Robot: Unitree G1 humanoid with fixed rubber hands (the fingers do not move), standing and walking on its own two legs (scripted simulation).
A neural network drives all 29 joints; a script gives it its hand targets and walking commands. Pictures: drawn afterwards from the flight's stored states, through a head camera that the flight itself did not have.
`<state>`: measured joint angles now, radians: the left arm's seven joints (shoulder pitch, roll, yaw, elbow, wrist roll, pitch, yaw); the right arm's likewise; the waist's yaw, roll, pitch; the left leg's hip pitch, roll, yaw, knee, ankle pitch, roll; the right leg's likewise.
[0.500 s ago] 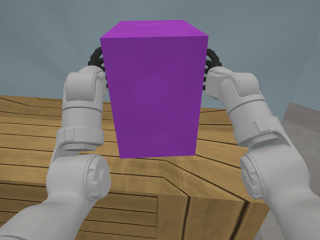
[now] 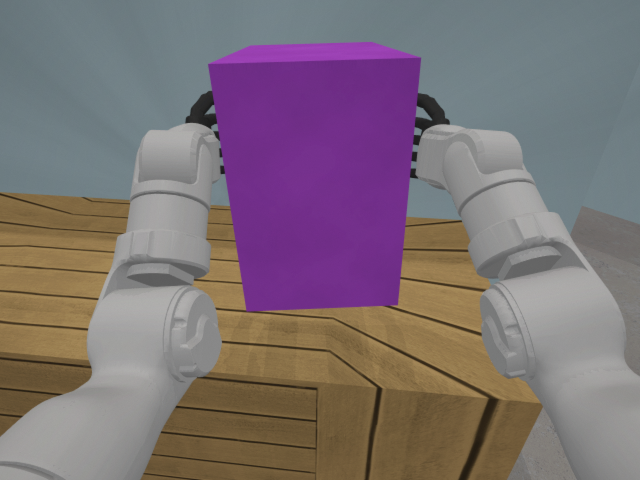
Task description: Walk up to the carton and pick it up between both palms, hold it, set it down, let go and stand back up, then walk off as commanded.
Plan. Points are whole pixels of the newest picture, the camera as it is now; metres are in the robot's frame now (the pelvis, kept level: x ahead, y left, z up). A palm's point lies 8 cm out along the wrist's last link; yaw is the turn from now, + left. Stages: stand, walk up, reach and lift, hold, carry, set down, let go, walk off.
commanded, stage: hold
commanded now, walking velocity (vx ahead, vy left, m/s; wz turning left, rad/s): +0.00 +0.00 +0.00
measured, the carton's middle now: (316, 161) +0.41 +0.00 +0.30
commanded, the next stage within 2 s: none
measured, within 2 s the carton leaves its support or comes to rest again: neither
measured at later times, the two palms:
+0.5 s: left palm (206, 154) +0.38 +0.13 +0.32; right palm (429, 157) +0.37 -0.14 +0.32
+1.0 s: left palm (200, 152) +0.38 +0.14 +0.33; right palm (428, 152) +0.36 -0.13 +0.33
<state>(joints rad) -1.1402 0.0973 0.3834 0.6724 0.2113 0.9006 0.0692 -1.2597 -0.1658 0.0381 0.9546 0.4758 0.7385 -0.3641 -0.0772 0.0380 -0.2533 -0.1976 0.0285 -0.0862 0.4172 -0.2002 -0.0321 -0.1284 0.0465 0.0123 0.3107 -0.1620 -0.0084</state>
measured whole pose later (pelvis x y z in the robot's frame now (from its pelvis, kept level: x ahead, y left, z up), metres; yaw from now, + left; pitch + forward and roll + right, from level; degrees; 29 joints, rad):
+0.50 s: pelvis +0.01 +0.00 +0.00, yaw +1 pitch -1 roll -2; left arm -1.07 0.08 0.35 0.56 0.20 0.91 0.08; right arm -1.19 -0.18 0.09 0.86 0.52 0.73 -0.38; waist -0.10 0.04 -0.24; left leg -0.20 0.03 -0.10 0.43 -0.22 -0.04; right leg -0.11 0.06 0.01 0.29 -0.16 -0.01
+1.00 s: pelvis +0.01 +0.00 +0.00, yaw +1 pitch -2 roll -2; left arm -1.07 0.08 0.36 0.55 0.21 0.93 0.07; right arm -1.20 -0.17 0.07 0.85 0.51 0.75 -0.38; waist -0.10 0.03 -0.24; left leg -0.17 0.03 -0.11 0.42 -0.22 -0.03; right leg -0.08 0.05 0.01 0.28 -0.17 -0.01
